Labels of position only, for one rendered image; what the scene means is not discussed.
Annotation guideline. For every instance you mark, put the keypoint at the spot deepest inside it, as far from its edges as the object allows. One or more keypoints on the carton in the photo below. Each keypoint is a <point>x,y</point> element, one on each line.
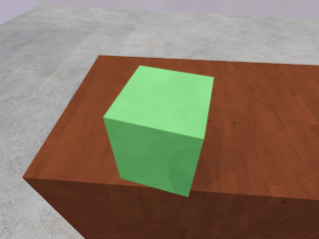
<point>156,127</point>

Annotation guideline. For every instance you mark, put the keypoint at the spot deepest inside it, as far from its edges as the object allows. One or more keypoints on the pedestal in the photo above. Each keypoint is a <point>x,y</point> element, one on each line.
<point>257,175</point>

